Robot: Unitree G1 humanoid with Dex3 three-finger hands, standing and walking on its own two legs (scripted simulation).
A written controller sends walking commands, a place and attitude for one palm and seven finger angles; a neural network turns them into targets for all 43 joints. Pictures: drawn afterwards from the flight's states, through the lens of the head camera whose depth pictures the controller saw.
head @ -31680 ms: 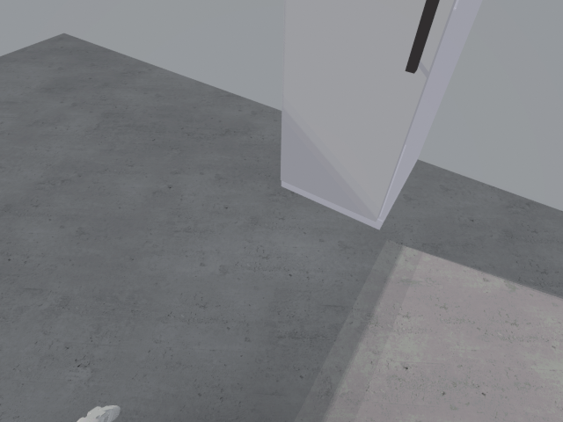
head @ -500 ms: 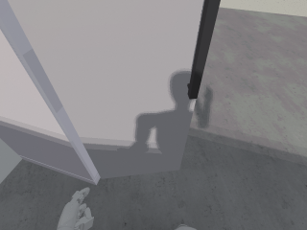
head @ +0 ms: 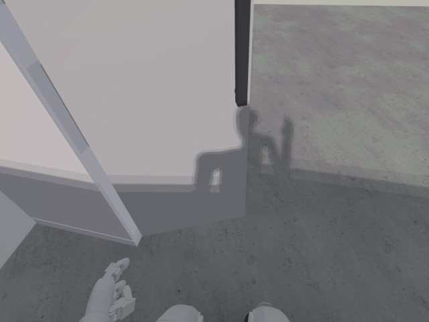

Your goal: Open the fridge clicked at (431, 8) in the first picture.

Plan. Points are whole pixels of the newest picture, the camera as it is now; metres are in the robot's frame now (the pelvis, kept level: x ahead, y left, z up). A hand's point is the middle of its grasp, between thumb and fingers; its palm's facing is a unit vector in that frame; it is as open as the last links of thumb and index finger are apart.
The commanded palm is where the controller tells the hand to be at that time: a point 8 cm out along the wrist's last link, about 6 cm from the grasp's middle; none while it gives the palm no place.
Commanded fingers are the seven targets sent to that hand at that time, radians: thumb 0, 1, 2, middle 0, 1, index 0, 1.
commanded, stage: stop stepping back and stand still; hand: right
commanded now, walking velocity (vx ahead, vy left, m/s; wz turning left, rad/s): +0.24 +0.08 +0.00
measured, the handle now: (239, 11) +0.67 -0.03 +0.28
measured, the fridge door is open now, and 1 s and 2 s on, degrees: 65 65 65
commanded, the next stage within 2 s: let the arm hang, fingers relaxed in 0.82 s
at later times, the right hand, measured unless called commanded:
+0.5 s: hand out of the picture +0.11 -0.27 +0.19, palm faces +0.31 +0.86 -0.41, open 7.4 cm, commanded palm +0.06 -0.31 +0.21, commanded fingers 0.00 -0.90 -0.90 0.20 0.30 0.20 0.30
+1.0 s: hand out of the picture +0.12 -0.29 +0.12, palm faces +0.25 +0.86 -0.43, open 7.4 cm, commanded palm none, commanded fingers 0.00 -0.90 -0.90 0.20 0.30 0.20 0.30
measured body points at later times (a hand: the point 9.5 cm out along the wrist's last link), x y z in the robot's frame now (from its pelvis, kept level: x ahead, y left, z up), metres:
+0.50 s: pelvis -0.12 -0.03 +0.02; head -0.13 -0.06 +0.47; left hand -0.01 +0.22 -0.05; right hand +0.09 -0.31 +0.21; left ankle -0.12 +0.04 -0.71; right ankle -0.02 -0.13 -0.68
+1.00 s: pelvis -0.12 -0.06 +0.01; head -0.14 -0.06 +0.46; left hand -0.01 +0.19 -0.10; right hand +0.10 -0.34 +0.14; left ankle -0.11 +0.04 -0.71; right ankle -0.07 -0.16 -0.70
